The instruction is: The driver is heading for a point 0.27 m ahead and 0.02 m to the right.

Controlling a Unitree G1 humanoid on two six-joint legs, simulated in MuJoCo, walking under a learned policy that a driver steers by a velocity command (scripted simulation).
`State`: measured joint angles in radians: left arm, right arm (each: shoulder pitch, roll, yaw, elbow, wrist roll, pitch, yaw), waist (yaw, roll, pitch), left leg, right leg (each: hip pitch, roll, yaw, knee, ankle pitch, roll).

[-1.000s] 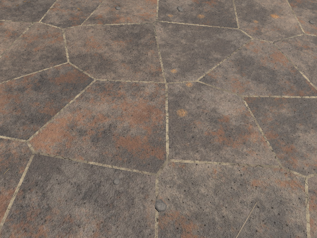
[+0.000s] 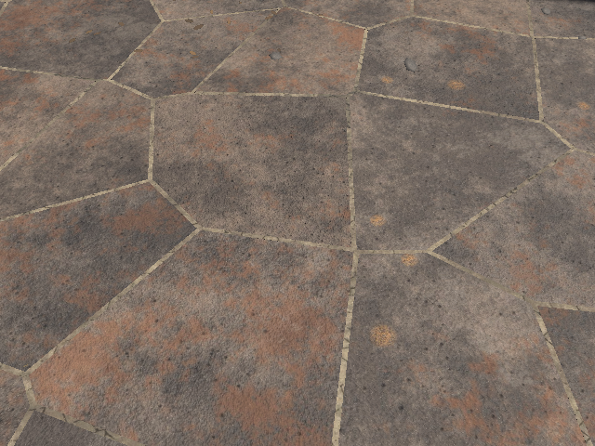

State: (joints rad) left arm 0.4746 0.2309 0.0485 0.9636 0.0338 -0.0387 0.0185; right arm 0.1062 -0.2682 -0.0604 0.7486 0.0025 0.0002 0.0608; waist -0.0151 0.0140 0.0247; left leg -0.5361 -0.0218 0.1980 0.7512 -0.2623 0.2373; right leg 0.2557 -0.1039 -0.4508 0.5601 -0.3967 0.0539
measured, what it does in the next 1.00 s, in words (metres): walks ahead, turning left: right foot, then left foot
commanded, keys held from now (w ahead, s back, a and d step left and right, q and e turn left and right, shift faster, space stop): w+q+shift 0.02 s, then shift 0.98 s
